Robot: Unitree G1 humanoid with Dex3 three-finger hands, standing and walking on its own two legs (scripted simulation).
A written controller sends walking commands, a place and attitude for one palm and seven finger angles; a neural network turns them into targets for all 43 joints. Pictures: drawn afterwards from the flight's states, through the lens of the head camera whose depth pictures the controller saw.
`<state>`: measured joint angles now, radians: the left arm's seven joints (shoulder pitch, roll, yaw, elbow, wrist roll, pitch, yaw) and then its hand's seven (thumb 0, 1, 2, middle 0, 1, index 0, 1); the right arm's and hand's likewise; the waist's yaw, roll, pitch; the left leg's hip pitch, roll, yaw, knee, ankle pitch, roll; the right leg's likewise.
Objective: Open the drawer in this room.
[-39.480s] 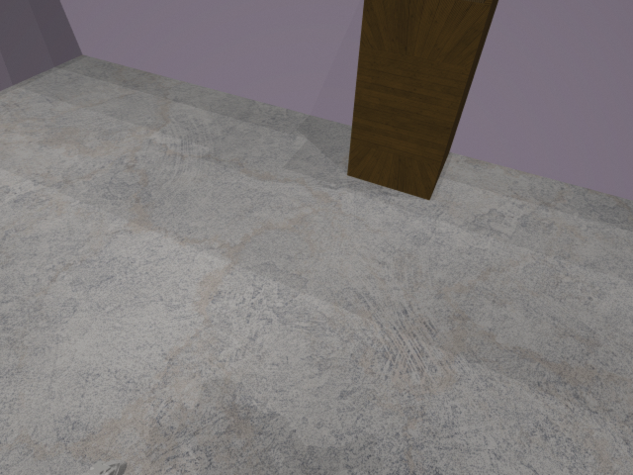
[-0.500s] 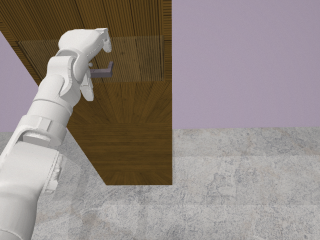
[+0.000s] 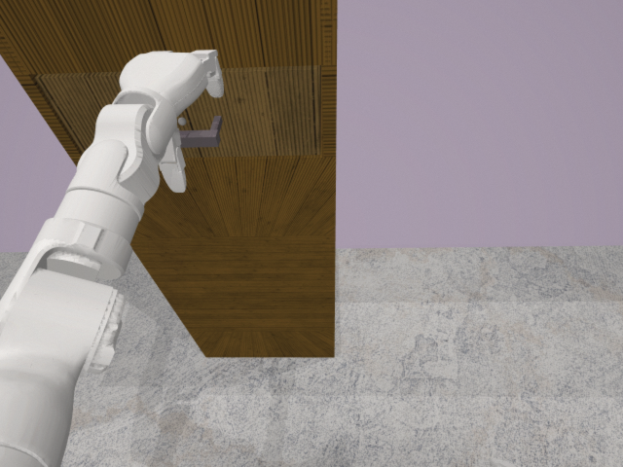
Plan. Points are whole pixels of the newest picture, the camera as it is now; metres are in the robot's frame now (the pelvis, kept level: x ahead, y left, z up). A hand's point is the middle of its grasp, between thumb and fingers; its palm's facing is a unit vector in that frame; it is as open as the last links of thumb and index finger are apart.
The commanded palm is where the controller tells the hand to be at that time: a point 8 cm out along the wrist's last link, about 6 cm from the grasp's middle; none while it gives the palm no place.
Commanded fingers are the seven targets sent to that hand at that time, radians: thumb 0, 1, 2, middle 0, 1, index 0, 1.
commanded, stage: re-aim the fingers above the handle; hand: left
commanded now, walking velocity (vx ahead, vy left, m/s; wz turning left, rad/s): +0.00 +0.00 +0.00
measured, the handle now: (184, 131) +0.54 +0.19 +0.16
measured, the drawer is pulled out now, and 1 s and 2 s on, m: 0.00 0.00 0.00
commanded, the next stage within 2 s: lower the fingers behind the handle in 1.08 s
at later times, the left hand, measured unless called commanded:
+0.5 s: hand (151, 124) +0.48 +0.20 +0.21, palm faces -0.01 +0.01 -1.00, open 13.8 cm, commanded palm +0.46 +0.19 +0.28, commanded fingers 0.00 -0.50 0.30 -0.30 -1.20 -0.30 -1.20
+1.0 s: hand (165, 118) +0.48 +0.19 +0.21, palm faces +0.01 +0.00 -1.00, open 13.8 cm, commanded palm +0.45 +0.19 +0.28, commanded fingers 0.00 -0.50 0.30 -0.30 -1.20 -0.30 -1.20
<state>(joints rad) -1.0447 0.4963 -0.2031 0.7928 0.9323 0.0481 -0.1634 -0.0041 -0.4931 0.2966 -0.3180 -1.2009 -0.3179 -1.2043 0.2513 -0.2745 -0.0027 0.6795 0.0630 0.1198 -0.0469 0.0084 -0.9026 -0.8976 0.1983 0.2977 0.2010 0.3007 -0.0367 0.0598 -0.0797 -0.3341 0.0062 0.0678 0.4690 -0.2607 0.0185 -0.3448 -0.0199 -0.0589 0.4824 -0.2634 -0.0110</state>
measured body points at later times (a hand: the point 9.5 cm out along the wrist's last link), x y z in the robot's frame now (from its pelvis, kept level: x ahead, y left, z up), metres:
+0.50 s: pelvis +0.00 +0.00 +0.00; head +0.03 -0.03 +0.45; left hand +0.47 +0.20 +0.26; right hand +0.08 -0.27 -0.13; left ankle -0.02 +0.11 -0.74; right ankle -0.02 -0.11 -0.74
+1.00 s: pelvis +0.00 +0.00 +0.00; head +0.03 -0.02 +0.45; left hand +0.47 +0.18 +0.27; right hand +0.10 -0.25 -0.13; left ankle -0.02 +0.11 -0.74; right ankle -0.02 -0.11 -0.74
